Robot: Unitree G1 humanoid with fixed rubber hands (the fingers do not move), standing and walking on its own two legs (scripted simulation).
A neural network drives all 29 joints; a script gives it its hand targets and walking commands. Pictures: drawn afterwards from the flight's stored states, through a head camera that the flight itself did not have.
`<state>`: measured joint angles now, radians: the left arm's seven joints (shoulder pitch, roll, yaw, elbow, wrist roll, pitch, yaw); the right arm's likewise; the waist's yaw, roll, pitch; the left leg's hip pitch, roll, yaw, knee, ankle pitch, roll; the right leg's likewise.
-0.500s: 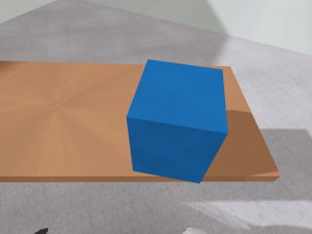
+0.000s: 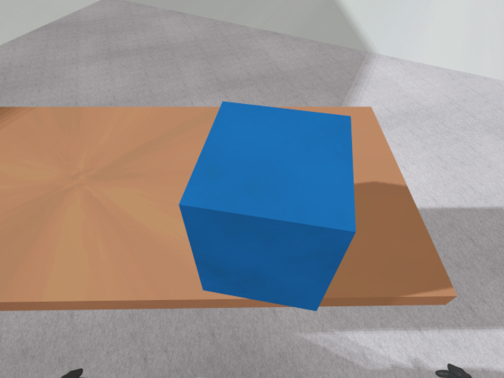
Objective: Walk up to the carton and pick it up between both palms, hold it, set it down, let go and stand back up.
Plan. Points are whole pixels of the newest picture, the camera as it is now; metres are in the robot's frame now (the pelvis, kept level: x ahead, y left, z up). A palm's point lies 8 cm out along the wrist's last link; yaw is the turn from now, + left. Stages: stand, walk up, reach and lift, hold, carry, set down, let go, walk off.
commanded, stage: walk up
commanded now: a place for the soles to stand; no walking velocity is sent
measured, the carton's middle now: (271, 209) +0.36 -0.01 +0.07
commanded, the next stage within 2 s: reach and lift in 0.76 s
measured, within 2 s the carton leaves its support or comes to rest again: neither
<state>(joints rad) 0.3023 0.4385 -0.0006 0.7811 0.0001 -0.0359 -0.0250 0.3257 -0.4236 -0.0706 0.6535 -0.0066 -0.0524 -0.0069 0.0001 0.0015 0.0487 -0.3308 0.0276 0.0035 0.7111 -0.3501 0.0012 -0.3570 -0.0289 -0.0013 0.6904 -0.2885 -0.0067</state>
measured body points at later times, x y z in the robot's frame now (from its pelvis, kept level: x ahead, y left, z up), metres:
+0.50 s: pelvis +0.01 +0.00 +0.00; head +0.02 +0.00 +0.45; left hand +0.09 +0.32 -0.10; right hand +0.12 -0.32 -0.08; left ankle +0.02 +0.13 -0.72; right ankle +0.04 -0.13 -0.72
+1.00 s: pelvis +0.00 +0.00 +0.00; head +0.03 -0.01 +0.45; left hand +0.18 +0.27 -0.08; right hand +0.15 -0.33 -0.09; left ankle +0.02 +0.13 -0.72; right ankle +0.04 -0.13 -0.72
